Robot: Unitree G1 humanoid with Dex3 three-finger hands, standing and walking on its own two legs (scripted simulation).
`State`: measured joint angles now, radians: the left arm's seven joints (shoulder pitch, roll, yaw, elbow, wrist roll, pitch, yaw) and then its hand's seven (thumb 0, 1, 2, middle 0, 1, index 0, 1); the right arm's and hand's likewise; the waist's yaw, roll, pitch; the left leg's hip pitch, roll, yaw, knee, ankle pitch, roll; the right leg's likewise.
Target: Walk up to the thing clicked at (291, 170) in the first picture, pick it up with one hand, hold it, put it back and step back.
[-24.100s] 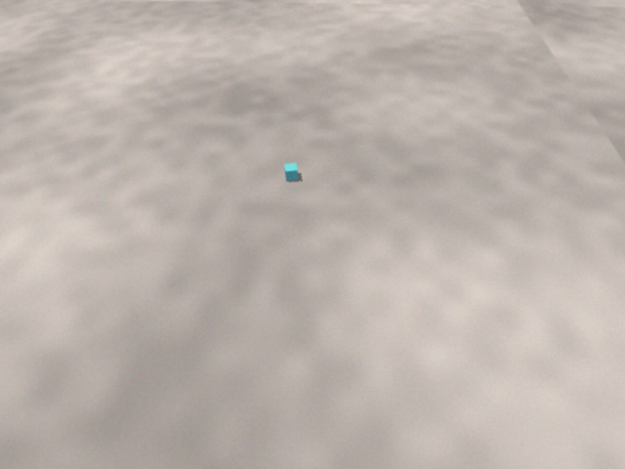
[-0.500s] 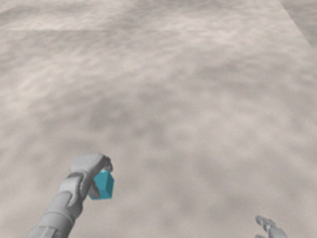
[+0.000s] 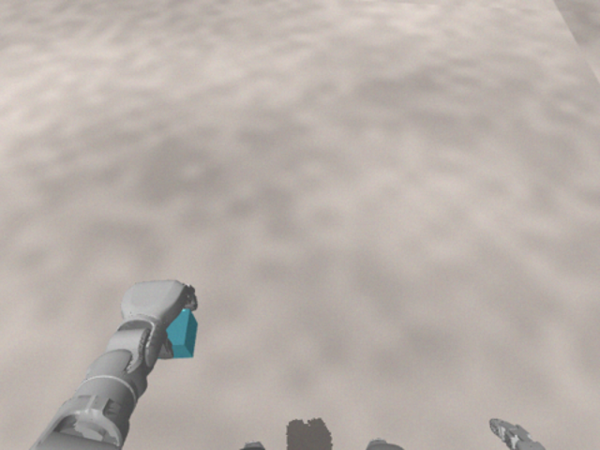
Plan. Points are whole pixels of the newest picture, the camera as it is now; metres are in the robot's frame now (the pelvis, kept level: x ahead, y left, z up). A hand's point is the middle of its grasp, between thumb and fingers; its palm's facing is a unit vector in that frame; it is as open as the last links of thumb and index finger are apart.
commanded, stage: crouch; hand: left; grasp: from above
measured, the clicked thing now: (173, 334) +0.33 +0.24 -0.14
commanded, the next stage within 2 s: lower in 1.52 s
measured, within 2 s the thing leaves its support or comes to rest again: neither
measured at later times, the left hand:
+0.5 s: hand (190, 332) +0.40 +0.27 -0.33, palm faces -0.44 +0.00 -0.90, open 8.8 cm
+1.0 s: hand (200, 334) +0.45 +0.29 -0.47, palm faces -0.44 -0.02 -0.90, open 8.7 cm
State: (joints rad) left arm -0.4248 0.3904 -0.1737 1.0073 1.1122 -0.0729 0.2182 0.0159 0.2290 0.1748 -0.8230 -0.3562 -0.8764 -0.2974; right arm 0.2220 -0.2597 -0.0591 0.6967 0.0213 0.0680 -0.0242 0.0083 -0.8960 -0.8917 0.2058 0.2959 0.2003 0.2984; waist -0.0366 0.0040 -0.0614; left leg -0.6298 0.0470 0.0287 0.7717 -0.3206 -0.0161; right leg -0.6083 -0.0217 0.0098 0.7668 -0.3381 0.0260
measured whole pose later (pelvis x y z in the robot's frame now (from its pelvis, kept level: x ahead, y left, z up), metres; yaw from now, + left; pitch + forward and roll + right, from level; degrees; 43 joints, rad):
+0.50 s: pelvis -0.04 +0.02 -0.21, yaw -2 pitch +35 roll -5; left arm -0.80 0.58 0.02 1.29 1.18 -0.11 0.32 0.01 0.22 0.24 -0.79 -0.39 -0.84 -0.34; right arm 0.25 -0.23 -0.04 0.74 -0.06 -0.01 0.01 0.01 -0.90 -0.89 0.21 0.30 0.20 0.30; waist -0.18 0.05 -0.19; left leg -1.74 0.05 -0.04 1.73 -0.60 0.02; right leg -1.67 -0.01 0.00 1.68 -0.61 0.05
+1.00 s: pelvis -0.05 +0.01 -0.33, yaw -5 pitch +38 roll -8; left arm -0.98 0.78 0.12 1.34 1.26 -0.19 0.28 0.01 0.24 0.19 -0.81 -0.35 -0.86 -0.30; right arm 0.18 -0.27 0.01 0.71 -0.11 -0.03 0.12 0.00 -0.91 -0.90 0.21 0.30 0.20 0.30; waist -0.23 0.01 -0.09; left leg -2.13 0.05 -0.11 2.14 -0.68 0.00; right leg -2.04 0.00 -0.04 2.07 -0.70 0.05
